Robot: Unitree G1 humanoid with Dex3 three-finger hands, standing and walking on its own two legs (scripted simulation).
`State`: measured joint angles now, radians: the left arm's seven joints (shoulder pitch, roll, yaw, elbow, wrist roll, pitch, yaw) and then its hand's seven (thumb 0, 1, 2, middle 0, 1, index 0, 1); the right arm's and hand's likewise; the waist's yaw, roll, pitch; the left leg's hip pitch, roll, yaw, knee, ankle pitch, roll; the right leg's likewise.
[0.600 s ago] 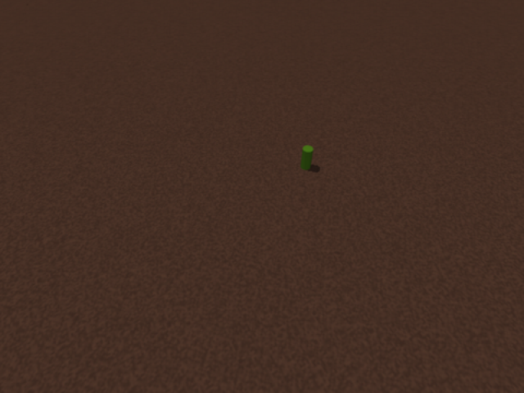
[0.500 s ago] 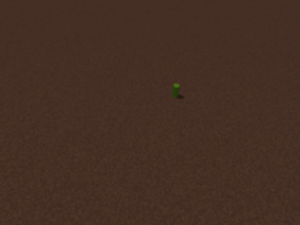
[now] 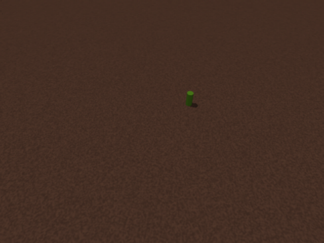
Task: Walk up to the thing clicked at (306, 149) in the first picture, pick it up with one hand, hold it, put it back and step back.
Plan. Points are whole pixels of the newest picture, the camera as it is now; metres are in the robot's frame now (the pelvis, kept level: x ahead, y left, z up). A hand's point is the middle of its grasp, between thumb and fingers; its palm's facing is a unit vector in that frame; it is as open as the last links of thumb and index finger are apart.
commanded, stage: stand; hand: left
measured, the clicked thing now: (189, 98) +1.38 -0.21 -0.72
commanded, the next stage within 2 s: walk up in 0.52 s
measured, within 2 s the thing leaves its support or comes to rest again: neither
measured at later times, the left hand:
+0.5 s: hand out of the picture +0.07 +0.25 -0.16, palm faces -0.02 -0.94 -0.35, open 7.4 cm
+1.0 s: hand (109, 230) +0.19 +0.16 -0.14, palm faces -0.11 -0.91 -0.41, open 7.4 cm
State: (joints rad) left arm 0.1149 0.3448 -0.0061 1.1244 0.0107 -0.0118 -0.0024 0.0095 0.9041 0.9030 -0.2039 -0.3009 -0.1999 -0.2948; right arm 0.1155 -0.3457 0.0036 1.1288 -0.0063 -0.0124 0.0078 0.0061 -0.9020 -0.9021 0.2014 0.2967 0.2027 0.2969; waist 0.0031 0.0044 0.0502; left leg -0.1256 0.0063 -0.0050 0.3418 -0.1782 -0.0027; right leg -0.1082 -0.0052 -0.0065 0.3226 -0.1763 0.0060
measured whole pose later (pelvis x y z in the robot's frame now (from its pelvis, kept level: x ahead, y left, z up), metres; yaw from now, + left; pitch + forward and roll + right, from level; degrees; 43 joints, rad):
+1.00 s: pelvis +0.11 -0.11 -0.02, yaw -10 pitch -4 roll +0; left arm 0.31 0.39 0.08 0.95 0.02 -0.05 -0.07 0.01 0.90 0.90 -0.20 -0.30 -0.20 -0.29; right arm 0.22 -0.46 -0.08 0.99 -0.02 -0.02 0.06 0.01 -0.91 -0.90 0.20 0.30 0.20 0.30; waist 0.04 0.08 0.05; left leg -0.36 0.07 0.04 1.11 -0.41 0.02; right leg -0.26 0.00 -0.05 0.60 -0.28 -0.03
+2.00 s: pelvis +0.55 -0.22 -0.01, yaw -19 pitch -4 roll +1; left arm 0.30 0.36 0.03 0.85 -0.01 -0.10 -0.04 0.01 0.90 0.90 -0.21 -0.30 -0.20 -0.30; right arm 0.29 -0.43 -0.05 0.85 0.00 -0.03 0.06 0.01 -0.90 -0.90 0.20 0.30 0.20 0.30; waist 0.02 0.07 0.08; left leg -0.47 0.06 -0.05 1.06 -0.28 0.02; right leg -0.20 0.00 -0.03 0.46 -0.20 -0.04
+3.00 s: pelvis +0.88 -0.28 -0.01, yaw -19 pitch -3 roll +1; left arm 0.27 0.36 0.02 0.84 0.00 -0.08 -0.01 0.01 0.90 0.90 -0.21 -0.30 -0.20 -0.30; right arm 0.29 -0.42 -0.05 0.85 0.00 -0.02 0.03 0.01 -0.90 -0.90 0.20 0.30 0.20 0.30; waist 0.01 0.06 0.12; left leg -0.43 0.02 -0.03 1.01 -0.42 0.02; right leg -0.26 -0.03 -0.03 0.52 -0.21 -0.03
